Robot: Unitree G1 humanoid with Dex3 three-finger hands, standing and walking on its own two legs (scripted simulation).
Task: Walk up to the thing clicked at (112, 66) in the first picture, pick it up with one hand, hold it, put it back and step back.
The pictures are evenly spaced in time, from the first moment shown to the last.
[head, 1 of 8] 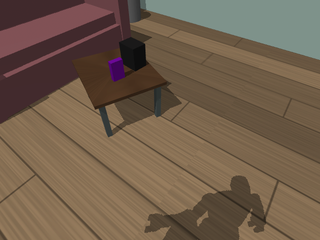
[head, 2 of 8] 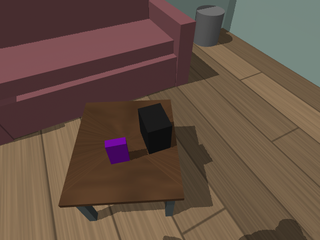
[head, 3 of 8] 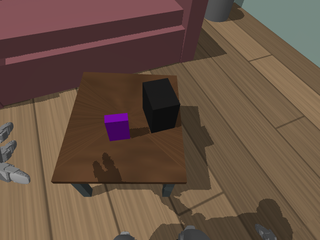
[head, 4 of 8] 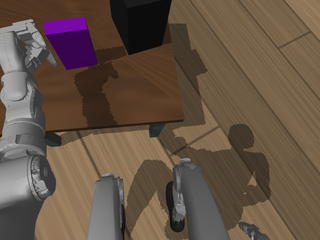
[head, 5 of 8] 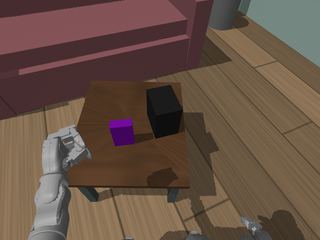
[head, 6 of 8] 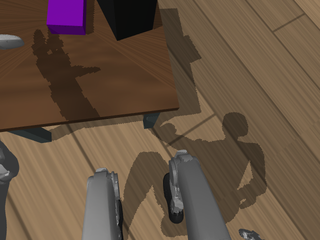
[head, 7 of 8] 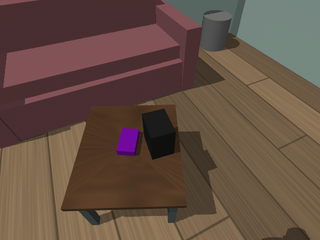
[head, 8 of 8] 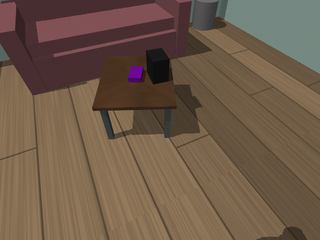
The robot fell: no
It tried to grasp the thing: yes
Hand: left
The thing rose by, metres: 0.00
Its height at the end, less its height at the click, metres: -0.06
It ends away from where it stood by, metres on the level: 0.13
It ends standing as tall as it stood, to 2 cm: no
